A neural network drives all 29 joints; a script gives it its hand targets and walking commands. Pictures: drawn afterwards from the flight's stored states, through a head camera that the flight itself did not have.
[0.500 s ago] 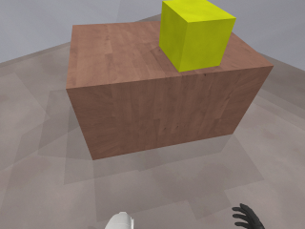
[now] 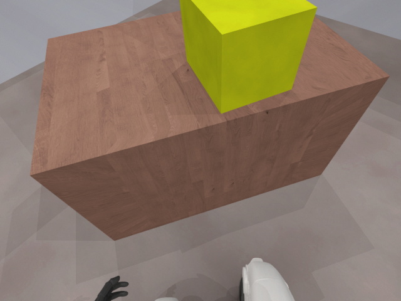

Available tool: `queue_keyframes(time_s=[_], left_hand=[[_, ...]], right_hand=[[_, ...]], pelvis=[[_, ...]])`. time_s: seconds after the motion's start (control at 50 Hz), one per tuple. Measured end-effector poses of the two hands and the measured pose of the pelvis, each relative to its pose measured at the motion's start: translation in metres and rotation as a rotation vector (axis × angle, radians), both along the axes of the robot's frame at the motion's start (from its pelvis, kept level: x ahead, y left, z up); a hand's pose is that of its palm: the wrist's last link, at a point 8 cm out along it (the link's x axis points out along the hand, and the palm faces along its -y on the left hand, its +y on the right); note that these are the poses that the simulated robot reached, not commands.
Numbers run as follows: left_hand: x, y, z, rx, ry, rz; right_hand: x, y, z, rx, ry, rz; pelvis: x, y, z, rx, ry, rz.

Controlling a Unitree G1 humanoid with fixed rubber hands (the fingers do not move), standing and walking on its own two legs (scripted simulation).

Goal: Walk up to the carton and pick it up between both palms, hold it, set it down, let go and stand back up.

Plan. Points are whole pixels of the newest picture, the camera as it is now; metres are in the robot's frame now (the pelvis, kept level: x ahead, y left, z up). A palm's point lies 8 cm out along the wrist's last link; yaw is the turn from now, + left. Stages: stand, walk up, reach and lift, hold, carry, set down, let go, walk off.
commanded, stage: walk up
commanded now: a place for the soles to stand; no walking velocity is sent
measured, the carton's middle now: (237, 40) +0.79 -0.13 +0.05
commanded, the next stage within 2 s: none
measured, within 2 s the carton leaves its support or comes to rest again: neither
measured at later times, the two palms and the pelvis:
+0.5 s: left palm (103, 262) +0.21 +0.25 -0.13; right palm (313, 227) +0.25 -0.24 -0.09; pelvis +0.19 -0.01 +0.01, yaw +3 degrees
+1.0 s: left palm (152, 190) +0.37 +0.14 -0.09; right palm (328, 170) +0.40 -0.34 -0.11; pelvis +0.29 -0.09 +0.02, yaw +6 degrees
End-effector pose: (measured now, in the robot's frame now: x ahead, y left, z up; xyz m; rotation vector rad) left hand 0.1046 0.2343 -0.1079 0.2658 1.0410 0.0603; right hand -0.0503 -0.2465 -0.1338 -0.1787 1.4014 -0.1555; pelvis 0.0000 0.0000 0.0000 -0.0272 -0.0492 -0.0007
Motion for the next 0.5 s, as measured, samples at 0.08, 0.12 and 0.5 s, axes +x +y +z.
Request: queue_keyframes(time_s=[0.08, 0.12, 0.5], left_hand=[[0.012, -0.018, 0.0, -0.051, 0.007, 0.108], [0.011, -0.021, 0.004, -0.06, 0.027, 0.143], [0.108, 0.017, -0.02, -0.032, 0.174, 0.121]], right_hand=[[0.097, -0.018, 0.009, -0.027, -0.126, 0.078], [0.148, -0.019, 0.022, -0.036, -0.209, 0.125], [0.3, 0.01, 0.043, -0.049, -0.365, 0.06]], pelvis=[[0.033, -0.007, 0.006, 0.013, -0.009, 0.022], [0.049, -0.007, 0.015, 0.012, -0.013, 0.041], [0.189, -0.01, 0.012, 0.041, -0.052, 0.064]])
